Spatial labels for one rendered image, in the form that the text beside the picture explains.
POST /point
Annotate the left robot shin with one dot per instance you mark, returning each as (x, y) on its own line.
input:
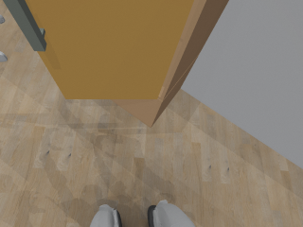
(104, 206)

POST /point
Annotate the handle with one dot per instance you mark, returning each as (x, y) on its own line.
(25, 20)

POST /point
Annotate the cupboard door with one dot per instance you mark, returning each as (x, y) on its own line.
(110, 49)

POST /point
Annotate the robot right thigh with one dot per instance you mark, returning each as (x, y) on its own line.
(169, 215)

